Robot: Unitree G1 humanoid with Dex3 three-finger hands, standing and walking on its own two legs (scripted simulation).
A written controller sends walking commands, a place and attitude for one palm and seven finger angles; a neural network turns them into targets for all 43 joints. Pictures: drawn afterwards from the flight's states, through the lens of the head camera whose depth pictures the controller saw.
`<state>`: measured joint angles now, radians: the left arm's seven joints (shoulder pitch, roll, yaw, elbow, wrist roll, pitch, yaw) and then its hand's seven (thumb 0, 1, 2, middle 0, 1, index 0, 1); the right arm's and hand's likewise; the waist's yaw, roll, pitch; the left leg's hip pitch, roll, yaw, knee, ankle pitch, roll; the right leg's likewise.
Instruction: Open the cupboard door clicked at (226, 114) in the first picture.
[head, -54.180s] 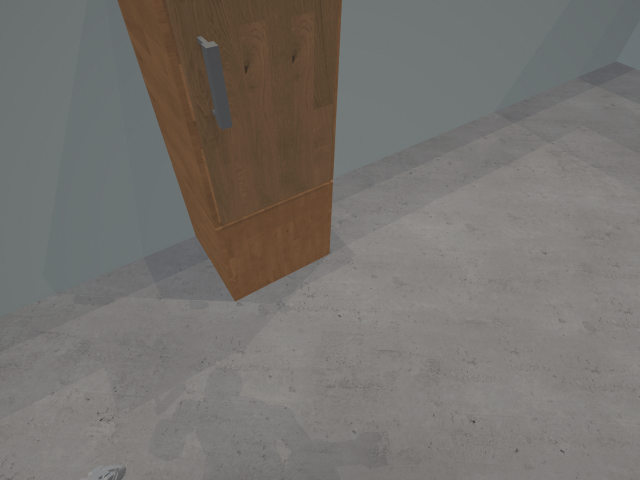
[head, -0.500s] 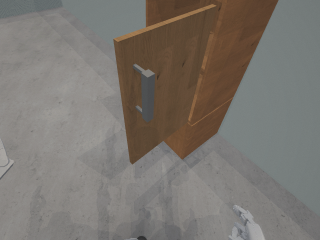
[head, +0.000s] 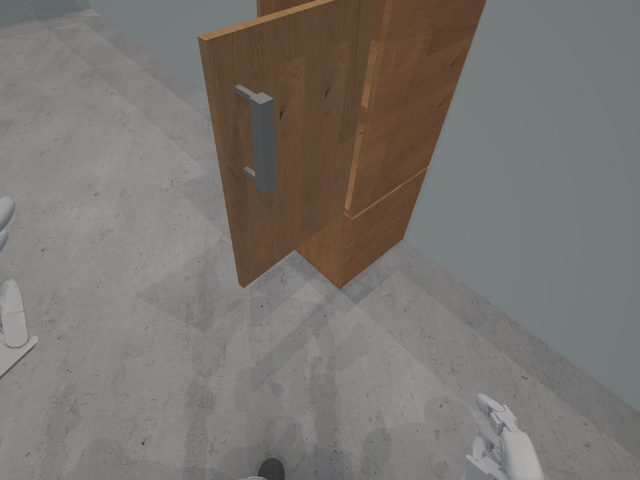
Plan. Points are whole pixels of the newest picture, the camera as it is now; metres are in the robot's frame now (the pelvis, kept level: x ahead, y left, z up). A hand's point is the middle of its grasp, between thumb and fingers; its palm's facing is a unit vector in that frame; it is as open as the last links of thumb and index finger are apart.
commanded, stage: stop stepping back and stand still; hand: left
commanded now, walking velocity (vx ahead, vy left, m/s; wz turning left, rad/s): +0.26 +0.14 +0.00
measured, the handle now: (254, 141) +0.60 +0.14 +0.09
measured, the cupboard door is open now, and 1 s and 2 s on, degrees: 94 94 94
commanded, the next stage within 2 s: let the arm hang, fingers relaxed in 0.54 s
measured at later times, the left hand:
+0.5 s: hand out of the picture +0.14 +0.28 +0.17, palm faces +0.47 -0.75 -0.47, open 7.4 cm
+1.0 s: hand out of the picture -0.02 +0.19 -0.17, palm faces +0.13 -0.97 -0.19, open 6.9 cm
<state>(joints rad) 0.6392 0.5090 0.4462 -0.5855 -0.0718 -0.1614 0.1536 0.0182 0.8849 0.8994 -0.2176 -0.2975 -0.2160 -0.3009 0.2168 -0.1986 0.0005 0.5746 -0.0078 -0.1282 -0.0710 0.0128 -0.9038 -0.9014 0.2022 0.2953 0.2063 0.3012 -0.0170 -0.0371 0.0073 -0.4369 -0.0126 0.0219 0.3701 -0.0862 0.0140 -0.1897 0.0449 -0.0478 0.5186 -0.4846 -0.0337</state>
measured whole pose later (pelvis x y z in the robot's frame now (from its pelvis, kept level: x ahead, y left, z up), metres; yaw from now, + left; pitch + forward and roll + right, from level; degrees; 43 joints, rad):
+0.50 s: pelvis -0.06 +0.01 -0.01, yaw +1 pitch -1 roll +0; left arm 0.53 0.41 0.42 -0.44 -0.03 -0.21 0.16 0.02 0.89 0.90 -0.21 -0.30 -0.21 -0.30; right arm 0.26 -0.18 0.03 0.65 0.00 -0.14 -0.07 0.01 -0.90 -0.90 0.20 0.30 0.21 0.30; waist -0.01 0.01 -0.02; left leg -0.25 0.06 0.04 0.61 -0.35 -0.01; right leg -0.29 0.00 -0.07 0.59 -0.29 -0.03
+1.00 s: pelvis -0.06 +0.01 +0.00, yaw +5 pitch -1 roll +0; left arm 0.23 0.17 0.03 0.92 0.00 0.02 0.03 -0.04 1.00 0.90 -0.21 -0.30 -0.21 -0.30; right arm 0.24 -0.20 -0.01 0.97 -0.03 0.03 -0.02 0.01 -0.91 -0.90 0.20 0.29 0.20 0.30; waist 0.00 -0.02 0.08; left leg -0.24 0.02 -0.03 0.56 -0.29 -0.02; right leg -0.23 0.02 -0.04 0.54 -0.29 -0.03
